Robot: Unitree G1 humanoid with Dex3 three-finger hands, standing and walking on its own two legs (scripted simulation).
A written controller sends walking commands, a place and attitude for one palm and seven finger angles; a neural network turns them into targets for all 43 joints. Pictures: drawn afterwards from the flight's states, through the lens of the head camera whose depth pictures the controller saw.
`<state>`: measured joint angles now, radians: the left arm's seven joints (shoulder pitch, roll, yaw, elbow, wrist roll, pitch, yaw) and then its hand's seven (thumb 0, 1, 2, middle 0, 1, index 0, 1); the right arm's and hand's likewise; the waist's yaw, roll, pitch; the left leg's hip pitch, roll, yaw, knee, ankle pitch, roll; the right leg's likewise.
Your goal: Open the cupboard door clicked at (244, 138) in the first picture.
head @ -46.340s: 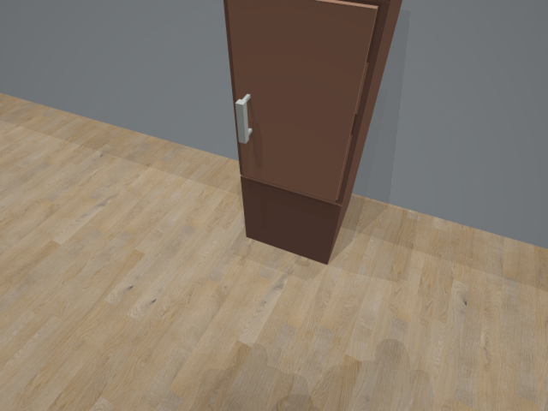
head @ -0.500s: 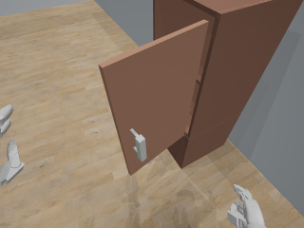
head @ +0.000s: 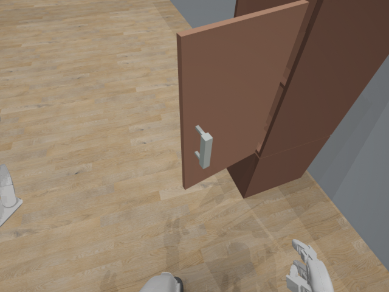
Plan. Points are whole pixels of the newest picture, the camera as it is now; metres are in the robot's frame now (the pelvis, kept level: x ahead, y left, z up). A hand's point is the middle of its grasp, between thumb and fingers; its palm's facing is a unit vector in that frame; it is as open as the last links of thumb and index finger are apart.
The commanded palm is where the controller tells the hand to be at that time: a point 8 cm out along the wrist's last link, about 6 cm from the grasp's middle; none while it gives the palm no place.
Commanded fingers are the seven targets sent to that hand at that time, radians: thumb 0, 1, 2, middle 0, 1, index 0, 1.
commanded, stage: step back with the hand held close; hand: left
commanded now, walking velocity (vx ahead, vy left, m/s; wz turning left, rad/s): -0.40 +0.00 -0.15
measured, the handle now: (201, 147) +0.51 +0.02 -0.07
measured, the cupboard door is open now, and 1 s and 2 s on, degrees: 100 100 100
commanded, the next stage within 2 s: stop stepping back and stand still in 0.32 s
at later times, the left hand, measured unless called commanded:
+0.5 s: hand out of the picture +0.07 +0.24 +0.18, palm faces +0.35 -0.82 -0.44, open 7.4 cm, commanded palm +0.02 +0.29 +0.19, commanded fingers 0.00 0.90 0.90 -0.20 -0.30 -0.20 -0.30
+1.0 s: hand out of the picture +0.00 +0.25 +0.18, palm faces +0.33 -0.83 -0.44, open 7.4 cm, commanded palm -0.07 +0.29 +0.19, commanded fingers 0.00 0.90 0.90 -0.20 -0.30 -0.20 -0.30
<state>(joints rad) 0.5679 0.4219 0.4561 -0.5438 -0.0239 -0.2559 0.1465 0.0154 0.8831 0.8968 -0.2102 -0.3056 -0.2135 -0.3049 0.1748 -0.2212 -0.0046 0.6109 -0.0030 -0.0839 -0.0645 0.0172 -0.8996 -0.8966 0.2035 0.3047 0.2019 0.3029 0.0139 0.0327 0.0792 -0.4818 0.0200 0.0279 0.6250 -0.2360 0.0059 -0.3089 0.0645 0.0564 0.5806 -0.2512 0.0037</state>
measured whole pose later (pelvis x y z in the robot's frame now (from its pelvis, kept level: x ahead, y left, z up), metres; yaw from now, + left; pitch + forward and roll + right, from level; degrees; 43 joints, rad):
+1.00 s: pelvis -0.26 +0.02 +0.01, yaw -9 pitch +1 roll +2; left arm 0.49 0.42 0.43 -0.43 -0.01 -0.23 0.18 0.01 0.88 0.90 -0.21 -0.31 -0.22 -0.31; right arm 0.32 -0.25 -0.03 0.70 -0.02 -0.15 -0.12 0.02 -0.90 -0.90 0.20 0.30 0.20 0.30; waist -0.03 -0.05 -0.05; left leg -0.21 0.04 0.08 0.49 -0.31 0.01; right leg -0.37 0.00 -0.08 0.63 -0.32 -0.05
